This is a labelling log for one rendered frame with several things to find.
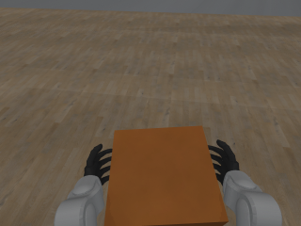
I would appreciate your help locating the right robot hand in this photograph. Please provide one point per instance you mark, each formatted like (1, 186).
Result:
(227, 160)

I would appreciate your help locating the robot left forearm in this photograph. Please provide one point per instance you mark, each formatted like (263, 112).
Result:
(83, 204)

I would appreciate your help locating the carton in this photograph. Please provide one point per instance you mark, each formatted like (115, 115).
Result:
(163, 177)

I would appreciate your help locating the robot right forearm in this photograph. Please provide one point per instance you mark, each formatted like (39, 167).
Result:
(251, 206)

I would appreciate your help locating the left robot hand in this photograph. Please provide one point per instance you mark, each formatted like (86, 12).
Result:
(94, 163)

